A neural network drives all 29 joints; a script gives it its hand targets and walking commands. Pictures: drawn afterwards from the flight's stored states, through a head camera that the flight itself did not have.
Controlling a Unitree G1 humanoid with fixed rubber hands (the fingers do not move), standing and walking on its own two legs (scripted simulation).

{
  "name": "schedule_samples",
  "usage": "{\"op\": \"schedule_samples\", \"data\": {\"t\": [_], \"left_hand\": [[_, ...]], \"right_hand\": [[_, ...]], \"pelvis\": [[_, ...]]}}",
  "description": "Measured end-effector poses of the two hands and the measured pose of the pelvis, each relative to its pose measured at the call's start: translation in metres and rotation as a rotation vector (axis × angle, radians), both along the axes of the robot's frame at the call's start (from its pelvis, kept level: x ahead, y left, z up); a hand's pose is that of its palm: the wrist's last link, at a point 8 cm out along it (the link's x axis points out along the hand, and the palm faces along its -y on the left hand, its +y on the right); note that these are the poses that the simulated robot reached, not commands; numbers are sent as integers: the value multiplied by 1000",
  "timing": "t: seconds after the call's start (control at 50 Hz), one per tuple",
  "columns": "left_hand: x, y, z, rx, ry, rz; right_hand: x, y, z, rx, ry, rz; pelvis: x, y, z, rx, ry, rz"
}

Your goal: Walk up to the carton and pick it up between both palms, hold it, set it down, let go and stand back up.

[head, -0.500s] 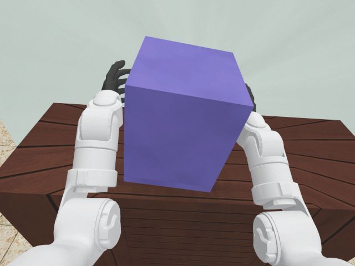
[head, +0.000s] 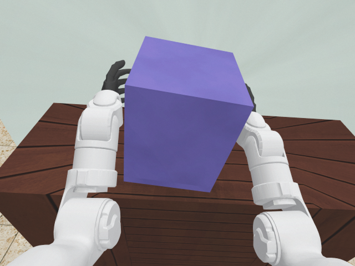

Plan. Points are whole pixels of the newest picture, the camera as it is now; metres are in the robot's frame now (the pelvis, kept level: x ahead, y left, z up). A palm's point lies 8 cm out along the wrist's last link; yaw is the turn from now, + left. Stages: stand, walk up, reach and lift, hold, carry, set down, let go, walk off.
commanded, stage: hold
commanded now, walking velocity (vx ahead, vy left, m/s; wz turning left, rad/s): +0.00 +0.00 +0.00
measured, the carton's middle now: (178, 116) +0.38 +0.01 +0.19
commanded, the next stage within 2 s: set down in 1.58 s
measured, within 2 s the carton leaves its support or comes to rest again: neither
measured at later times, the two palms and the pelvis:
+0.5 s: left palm (111, 96) +0.37 +0.15 +0.24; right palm (245, 116) +0.37 -0.14 +0.20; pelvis +0.00 +0.00 +0.00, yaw +0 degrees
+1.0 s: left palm (111, 96) +0.37 +0.15 +0.23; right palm (245, 115) +0.37 -0.14 +0.20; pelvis +0.00 +0.00 +0.00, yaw +0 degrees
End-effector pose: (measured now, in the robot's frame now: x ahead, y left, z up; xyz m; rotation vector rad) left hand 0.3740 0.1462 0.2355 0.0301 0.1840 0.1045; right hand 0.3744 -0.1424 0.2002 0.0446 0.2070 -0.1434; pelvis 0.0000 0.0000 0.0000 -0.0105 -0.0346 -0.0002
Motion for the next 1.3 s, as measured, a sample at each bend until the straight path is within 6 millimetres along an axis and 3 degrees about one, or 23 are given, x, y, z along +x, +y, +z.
{"op": "schedule_samples", "data": {"t": [1.3], "left_hand": [[-1,1,0,0,0,1]], "right_hand": [[-1,0,1,0,0,1]], "pelvis": [[0,0,0,0,-1,0]]}}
